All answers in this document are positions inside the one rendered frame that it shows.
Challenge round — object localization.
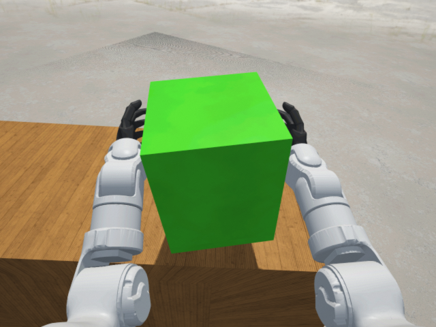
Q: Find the left robot upper arm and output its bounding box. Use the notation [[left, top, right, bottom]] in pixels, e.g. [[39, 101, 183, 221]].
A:
[[42, 263, 151, 327]]

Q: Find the carton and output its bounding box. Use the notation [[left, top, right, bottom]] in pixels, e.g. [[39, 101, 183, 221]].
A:
[[140, 72, 293, 253]]

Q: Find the left robot hand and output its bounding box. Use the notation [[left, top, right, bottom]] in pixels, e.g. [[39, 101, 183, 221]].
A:
[[116, 99, 146, 144]]

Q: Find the pedestal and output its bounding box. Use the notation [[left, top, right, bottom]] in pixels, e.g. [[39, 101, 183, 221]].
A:
[[0, 121, 325, 327]]

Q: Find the robot left forearm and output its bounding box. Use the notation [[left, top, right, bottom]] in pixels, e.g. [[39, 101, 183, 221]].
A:
[[66, 138, 147, 317]]

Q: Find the right robot upper arm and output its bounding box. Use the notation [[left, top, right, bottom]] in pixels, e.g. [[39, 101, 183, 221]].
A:
[[314, 261, 424, 327]]

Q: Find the right robot hand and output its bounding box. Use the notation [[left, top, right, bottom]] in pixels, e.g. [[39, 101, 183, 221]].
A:
[[277, 102, 307, 146]]

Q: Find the robot right forearm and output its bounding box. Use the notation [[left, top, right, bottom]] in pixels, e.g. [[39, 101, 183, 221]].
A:
[[285, 144, 405, 314]]

